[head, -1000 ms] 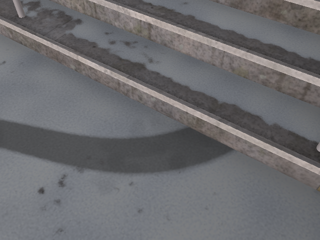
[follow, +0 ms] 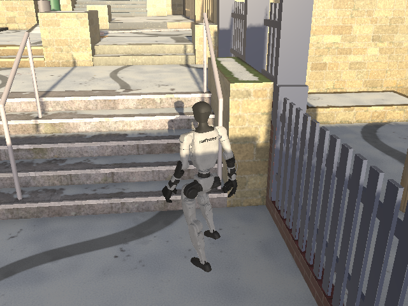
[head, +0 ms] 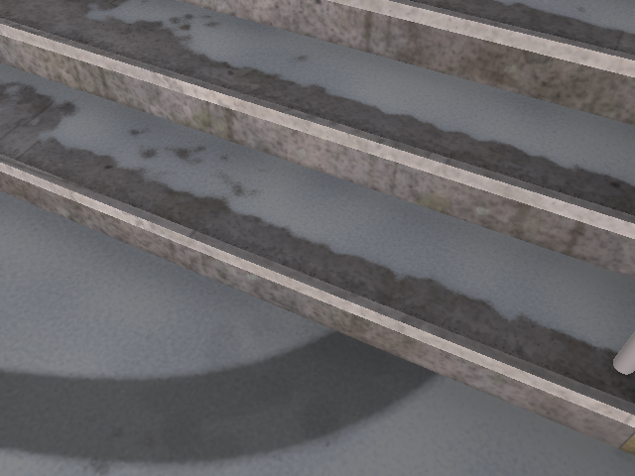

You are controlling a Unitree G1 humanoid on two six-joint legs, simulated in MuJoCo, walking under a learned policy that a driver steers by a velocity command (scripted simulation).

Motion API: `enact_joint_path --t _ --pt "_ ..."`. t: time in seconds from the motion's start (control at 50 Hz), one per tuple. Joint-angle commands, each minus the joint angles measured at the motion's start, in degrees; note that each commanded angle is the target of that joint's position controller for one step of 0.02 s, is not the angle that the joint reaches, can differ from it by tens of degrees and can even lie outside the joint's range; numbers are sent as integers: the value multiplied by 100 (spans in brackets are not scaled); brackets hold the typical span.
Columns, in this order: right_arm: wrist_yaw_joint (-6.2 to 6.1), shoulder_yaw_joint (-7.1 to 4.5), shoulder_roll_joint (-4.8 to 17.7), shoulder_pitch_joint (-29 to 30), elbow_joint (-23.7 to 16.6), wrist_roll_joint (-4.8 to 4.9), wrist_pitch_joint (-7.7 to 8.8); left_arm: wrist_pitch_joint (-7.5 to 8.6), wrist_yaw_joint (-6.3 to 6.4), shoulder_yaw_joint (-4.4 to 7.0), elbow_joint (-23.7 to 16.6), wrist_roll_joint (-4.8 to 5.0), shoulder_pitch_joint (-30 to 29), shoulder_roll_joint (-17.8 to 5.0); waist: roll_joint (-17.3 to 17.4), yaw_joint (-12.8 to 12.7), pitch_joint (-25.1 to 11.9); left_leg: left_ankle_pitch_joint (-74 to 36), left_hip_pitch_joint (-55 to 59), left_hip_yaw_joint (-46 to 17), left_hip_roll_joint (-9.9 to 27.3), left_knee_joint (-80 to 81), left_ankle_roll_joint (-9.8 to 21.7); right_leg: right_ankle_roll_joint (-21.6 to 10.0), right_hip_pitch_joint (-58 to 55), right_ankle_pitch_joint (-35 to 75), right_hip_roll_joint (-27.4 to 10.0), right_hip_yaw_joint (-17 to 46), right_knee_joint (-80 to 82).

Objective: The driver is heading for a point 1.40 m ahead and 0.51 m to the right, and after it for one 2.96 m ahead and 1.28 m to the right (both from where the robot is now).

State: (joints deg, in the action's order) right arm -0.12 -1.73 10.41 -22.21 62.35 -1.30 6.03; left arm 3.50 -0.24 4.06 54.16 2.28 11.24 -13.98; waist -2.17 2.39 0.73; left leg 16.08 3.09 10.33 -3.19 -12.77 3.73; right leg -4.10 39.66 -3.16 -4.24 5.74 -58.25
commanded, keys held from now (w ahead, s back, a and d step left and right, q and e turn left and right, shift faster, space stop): w+e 0.90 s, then w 0.10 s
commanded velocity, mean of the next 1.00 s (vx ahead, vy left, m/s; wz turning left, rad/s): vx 0.49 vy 0.00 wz -0.54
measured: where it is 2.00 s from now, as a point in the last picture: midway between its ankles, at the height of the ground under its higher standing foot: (446, 279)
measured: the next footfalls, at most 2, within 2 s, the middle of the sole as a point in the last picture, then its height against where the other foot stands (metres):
right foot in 0.24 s outside the picture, level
left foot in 0.70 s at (313, 448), level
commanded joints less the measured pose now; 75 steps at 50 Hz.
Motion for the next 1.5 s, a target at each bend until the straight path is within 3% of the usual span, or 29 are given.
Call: enact_joint_path --t 0.02,0.14,0.22,0.24,0.26,0.28,0.3,0.32,0.36,0.44,0.58,0.68,0.7,0.72,0.74,0.78,0.8,0.88,1.04,1.08,1.1,1.12,1.14,1.16,1.22,1.28,1.38,1.4,1.5 --pt "-155 -103 850 112 -343 3 59 33 -50 -48 -603 -25 -641 -11 503 -51 688 -3169 -643 -320 1436 674 112 65 215 657 59 -306 912" --pt "-290 -183 1126 -237 -370 121 -75 38 -362 -86 -1101 -69 -1388 -44 521 -110 640 -5130 366 233 1783 9 50 -236 -152 179 310 -1123 2008" --pt "-300 -300 1455 331 -754 116 -217 -35 -375 263 -893 -41 315 -796 927 -1188 -554 -6959 114 289 1805 -2840 85 -824 -2589 -425 855 -1278 2464" --pt "-241 -288 1444 480 -909 124 -170 -90 -250 441 -716 -75 1195 -1169 492 -1589 -982 -5087 -1088 243 1407 -4617 -96 -1079 -4142 -613 511 -371 2930" --pt "-51 -38 435 -4 -1180 23 43 -100 -145 516 -884 -104 1018 -1640 -1305 -798 -1379 1215 -3834 -223 66 -7079 -414 -2129 -6056 -577 -1075 2733 3139" --pt "101 -55 702 223 -1401 282 375 8 -142 377 -817 -243 1110 -1315 -871 -912 -2058 1530 -4704 -1758 -19 -7812 -184 -2514 -6332 -1748 -1530 4432 4225" --pt "129 -152 1104 906 -1665 488 504 114 -123 285 -854 -253 915 -901 -432 -922 -1197 952 -5046 -1864 352 -7405 28 -2063 -5659 -1724 -1278 3549 4441" --pt "96 -146 1074 987 -1743 442 497 212 -190 188 -926 -189 443 -642 277 -501 -528 550 -4817 -1773 592 -6761 30 -1781 -4608 -957 -1039 2744 4520" --pt "-4 -229 1114 709 -1655 194 297 273 -204 97 -1128 -153 -158 -512 636 -51 -271 270 -3942 -1748 971 -5935 -155 -1470 -3269 -37 -620 1838 4633" --pt "-96 -229 975 1078 -2038 -65 74 245 -76 147 -1161 -147 73 -894 270 18 -49 -370 -3624 -1405 996 -4752 -669 -1420 -2173 919 -225 1094 4754" --pt "-129 -110 813 2639 -2682 161 95 128 127 171 -1040 -73 803 -1018 -289 -680 -190 -1874 -3193 -1272 310 -1843 -829 -845 -2531 53 79 1159 4155" --pt "-41 -283 1257 1962 -2622 147 298 46 181 112 -1277 -145 493 -832 -713 -196 -565 -1347 -2145 -1323 229 -1017 -306 -536 -3098 567 -62 1793 2964" --pt "-67 -376 1471 1343 -2528 75 337 77 169 22 -1369 -185 399 -595 -580 117 -1013 -1358 -974 -1592 631 -1009 -7 -346 -2667 591 228 1582 2106" --pt "-114 -278 1652 324 -2416 -409 254 146 66 12 -1462 -442 664 -585 369 349 -1541 -886 65 -2768 1906 -1087 142 -128 -2013 -469 771 819 550" --pt "-118 -470 2186 363 -2353 -435 92 85 49 39 -1540 -286 1566 -544 2311 -202 -2063 -884 1111 -5146 2953 -561 943 47 -518 -2956 1368 79 -548" --pt "-50 -229 1058 921 -2570 -206 -1 -124 50 33 -1287 -494 883 -906 530 -106 -968 -114 -68 -4048 2424 -395 698 101 -138 -2072 561 -34 -1253" --pt "-37 -162 906 1068 -2527 -248 -24 -126 5 -24 -1420 -448 628 -627 408 -155 -753 -853 -395 -3314 2117 -292 602 177 -205 -1805 426 -54 -1181" --pt "26 -183 1030 885 -2308 -175 126 -242 -96 -47 -1503 -501 460 -554 887 -291 -603 -3167 -978 -1723 1666 -310 509 329 -782 -1647 435 -344 -428" --pt "143 -288 1238 688 -2107 34 67 -166 -162 -279 -1663 -514 135 -109 1279 -276 -615 -2327 -1633 -1128 1725 -475 546 174 -2561 -891 683 -1061 2267" --pt "108 -191 1013 773 -2144 131 43 -51 -62 -204 -1433 -604 747 -230 735 -661 -813 -2750 -2097 -823 1415 -1620 409 32 -3732 -854 847 -947 3009" --pt "93 -110 824 941 -2199 181 43 6 -4 -153 -1347 -710 1126 -404 237 -937 -872 -2174 -2705 -560 1131 -2720 190 -43 -4402 -857 394 -329 3506" --pt "104 37 275 955 -2450 99 12 35 82 -83 -1361 -740 1422 -950 -1215 -797 -707 874 -3999 -279 598 -4385 -184 -229 -4862 332 -1268 1948 4277" --pt "34 -11 651 502 -2372 62 -160 -13 182 127 -1246 -598 1790 -1504 -1345 -768 -832 1525 -4751 -649 400 -5528 -254 -1217 -4863 1039 -2031 2834 4309" --pt "-4 -91 928 645 -2226 -123 -255 -5 174 89 -1290 -543 1650 -1110 -309 -771 -674 1290 -4940 -944 674 -6239 -268 -1353 -4718 598 -1754 2379 4203" --pt "111 -88 837 864 -2127 -239 -311 57 135 -142 -1324 -359 929 -386 -129 -355 -17 201 -4726 -901 912 -6154 -418 -958 -3657 986 -869 1053 4533" --pt "89 -81 420 539 -1926 -247 -525 115 193 -145 -997 -381 1564 -298 -599 -360 -320 348 -4938 -650 614 -8199 -447 -1279 -3587 1267 -695 690 4378" --pt "-31 60 35 2451 -3008 -225 -586 197 289 -105 -478 -433 2343 -300 -19 -608 537 1090 -8559 -1031 795 -10200 -226 -1422 -4418 -1768 -1266 1485 4878" --pt "-102 118 -132 2763 -3196 -228 -595 255 268 -111 -318 -450 2496 -277 -328 -702 584 1495 -9195 -1036 691 -11200 -118 -1444 -4582 -1546 -1418 1553 4848" --pt "-120 366 -262 3643 -4187 -113 -599 222 312 -184 180 -318 2266 -272 -23 -416 803 1093 -8271 -682 972 -9296 -26 -852 -3072 -2078 -863 512 5947"
Keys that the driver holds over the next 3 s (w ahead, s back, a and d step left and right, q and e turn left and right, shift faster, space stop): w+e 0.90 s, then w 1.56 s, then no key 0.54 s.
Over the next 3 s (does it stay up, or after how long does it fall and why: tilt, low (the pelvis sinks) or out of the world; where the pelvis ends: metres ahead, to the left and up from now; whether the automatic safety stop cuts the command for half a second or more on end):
stays up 1.38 -0.55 0.50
